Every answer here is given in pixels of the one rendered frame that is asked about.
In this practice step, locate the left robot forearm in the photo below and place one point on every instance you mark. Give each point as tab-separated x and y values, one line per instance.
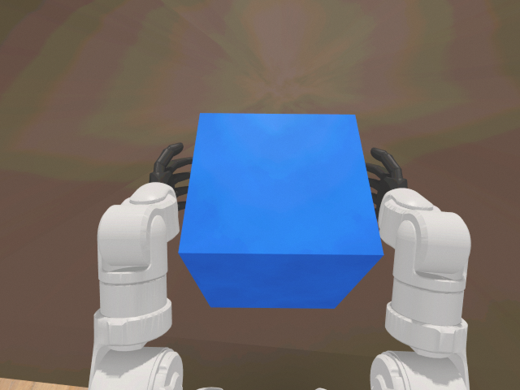
132	269

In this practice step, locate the right robot forearm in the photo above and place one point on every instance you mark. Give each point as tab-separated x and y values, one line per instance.
432	249

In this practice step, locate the right robot upper arm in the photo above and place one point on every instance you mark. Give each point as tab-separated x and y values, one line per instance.
402	370

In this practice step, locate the left robot upper arm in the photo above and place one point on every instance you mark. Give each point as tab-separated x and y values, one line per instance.
149	368

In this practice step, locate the robot left hand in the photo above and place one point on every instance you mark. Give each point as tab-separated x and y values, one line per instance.
164	167

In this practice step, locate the carton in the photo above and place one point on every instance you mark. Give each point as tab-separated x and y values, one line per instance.
279	212

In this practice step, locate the robot right hand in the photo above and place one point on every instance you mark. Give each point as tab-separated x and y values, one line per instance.
390	177

